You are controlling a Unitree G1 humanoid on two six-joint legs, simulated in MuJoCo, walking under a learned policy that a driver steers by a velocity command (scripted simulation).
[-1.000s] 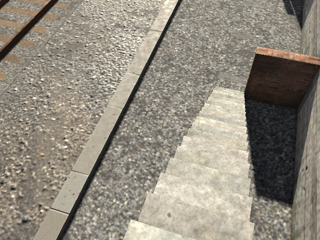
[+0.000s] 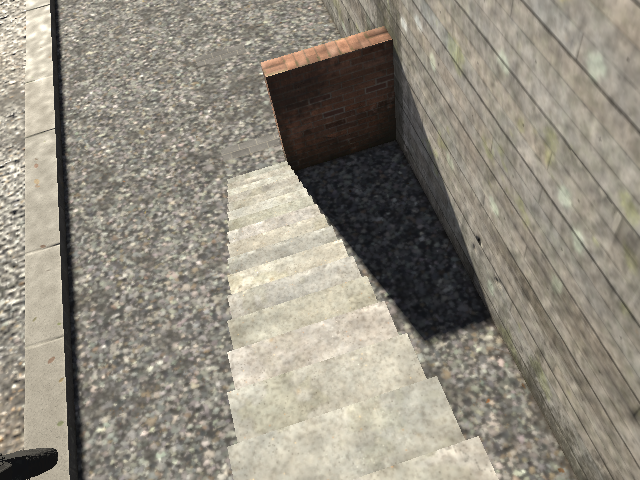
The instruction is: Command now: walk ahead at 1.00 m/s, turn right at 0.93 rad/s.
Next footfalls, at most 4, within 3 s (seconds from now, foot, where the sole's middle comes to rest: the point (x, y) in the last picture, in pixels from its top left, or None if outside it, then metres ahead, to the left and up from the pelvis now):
0.04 right None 0.12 -0.09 -0.89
0.38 left None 0.38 0.05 -1.08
0.60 right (418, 437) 0.59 -0.26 -1.27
1.22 left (336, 394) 0.86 -0.09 -1.47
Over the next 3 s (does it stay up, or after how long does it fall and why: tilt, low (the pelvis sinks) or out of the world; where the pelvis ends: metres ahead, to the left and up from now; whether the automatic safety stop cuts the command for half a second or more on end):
stays up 1.31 -0.06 -1.07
